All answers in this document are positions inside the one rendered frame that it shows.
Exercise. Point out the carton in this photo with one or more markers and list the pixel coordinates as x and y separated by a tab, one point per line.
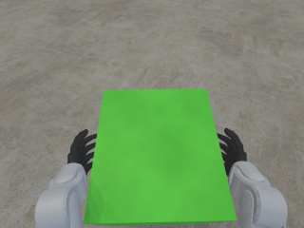
157	161

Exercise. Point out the robot left hand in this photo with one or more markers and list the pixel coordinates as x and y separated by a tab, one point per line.
79	149

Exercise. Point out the robot right forearm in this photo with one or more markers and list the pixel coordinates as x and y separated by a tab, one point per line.
260	204

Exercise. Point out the robot right hand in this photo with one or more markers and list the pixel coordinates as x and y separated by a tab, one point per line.
234	149

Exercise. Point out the robot left forearm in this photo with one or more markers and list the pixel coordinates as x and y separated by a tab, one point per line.
60	205

